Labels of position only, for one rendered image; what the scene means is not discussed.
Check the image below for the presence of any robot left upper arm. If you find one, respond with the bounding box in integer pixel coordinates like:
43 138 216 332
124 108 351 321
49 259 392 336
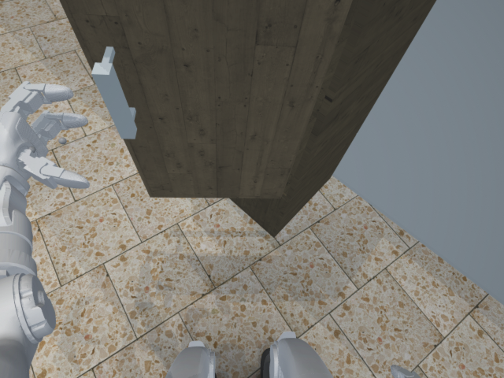
0 273 56 378

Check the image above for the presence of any robot left forearm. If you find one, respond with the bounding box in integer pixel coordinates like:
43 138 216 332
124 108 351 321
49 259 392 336
0 165 37 279

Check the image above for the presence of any left robot thigh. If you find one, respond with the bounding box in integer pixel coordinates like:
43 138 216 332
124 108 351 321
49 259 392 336
165 346 215 378

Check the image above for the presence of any handle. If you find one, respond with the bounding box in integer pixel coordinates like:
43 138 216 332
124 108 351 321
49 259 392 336
91 46 137 139

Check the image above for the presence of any robot right shin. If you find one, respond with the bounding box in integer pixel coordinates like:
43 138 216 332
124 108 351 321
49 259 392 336
269 332 296 378

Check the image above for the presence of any cupboard door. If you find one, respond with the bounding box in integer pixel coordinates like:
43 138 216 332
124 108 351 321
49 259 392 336
60 0 353 198

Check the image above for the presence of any robot left hand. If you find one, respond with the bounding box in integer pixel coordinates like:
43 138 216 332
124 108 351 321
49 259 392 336
0 81 90 189

